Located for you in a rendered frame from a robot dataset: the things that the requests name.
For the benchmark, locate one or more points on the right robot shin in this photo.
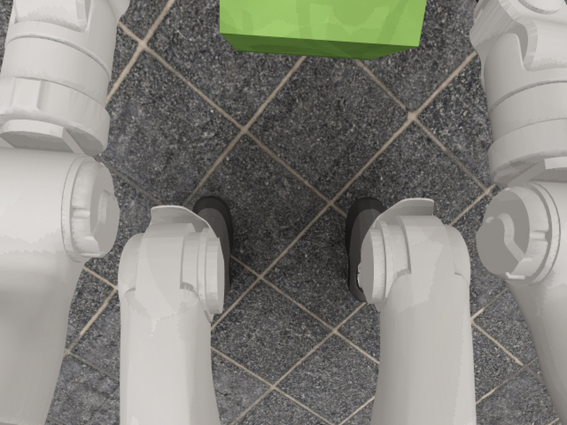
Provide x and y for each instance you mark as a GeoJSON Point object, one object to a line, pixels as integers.
{"type": "Point", "coordinates": [424, 206]}

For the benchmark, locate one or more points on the left robot thigh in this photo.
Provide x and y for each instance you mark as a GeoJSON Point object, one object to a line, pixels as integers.
{"type": "Point", "coordinates": [165, 335]}

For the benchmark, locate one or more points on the right robot forearm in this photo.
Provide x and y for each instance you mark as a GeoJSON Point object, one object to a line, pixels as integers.
{"type": "Point", "coordinates": [522, 45]}

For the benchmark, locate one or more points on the left robot forearm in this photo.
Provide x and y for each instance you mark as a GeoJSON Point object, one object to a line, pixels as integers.
{"type": "Point", "coordinates": [57, 65]}

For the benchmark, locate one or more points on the robot right upper arm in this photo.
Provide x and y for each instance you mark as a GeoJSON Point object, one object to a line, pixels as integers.
{"type": "Point", "coordinates": [523, 241]}

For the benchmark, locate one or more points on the carton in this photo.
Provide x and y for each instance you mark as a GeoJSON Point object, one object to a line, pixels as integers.
{"type": "Point", "coordinates": [355, 29]}

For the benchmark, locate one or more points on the robot left upper arm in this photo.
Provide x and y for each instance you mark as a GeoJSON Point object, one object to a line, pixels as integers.
{"type": "Point", "coordinates": [57, 211]}

